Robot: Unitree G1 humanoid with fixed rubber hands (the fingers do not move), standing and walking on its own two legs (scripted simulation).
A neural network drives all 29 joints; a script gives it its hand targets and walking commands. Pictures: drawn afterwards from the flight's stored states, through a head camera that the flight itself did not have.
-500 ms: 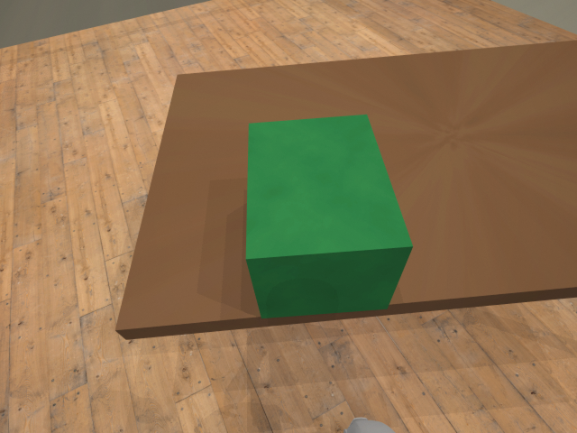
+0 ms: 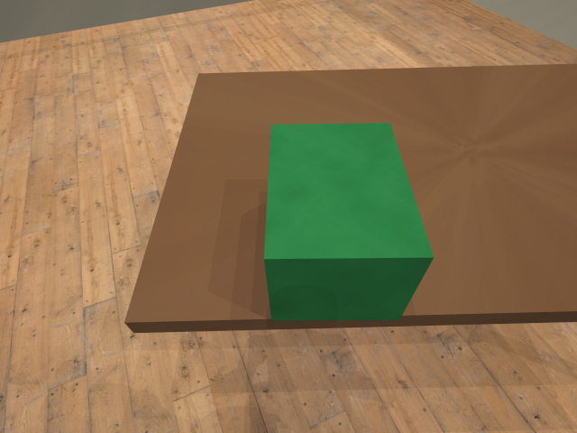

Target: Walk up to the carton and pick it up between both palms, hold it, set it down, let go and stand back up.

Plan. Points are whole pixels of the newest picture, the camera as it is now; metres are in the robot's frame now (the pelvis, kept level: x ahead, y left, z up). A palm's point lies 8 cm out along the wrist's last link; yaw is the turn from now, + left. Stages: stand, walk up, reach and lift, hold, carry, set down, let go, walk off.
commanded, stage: walk up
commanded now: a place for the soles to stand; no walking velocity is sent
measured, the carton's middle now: (332, 218) +0.44 -0.05 +0.04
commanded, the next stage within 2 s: none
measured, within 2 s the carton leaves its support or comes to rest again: neither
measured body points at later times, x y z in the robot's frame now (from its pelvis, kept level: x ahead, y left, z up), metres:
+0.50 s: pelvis -0.03 -0.02 +0.01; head -0.04 -0.02 +0.46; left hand +0.03 +0.23 -0.13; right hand +0.01 -0.27 -0.13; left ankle +0.01 +0.12 -0.72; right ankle -0.03 -0.13 -0.72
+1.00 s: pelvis -0.02 +0.00 +0.02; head -0.01 -0.01 +0.46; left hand -0.01 +0.25 -0.13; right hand +0.02 -0.25 -0.14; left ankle +0.01 +0.12 -0.72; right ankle -0.03 -0.13 -0.72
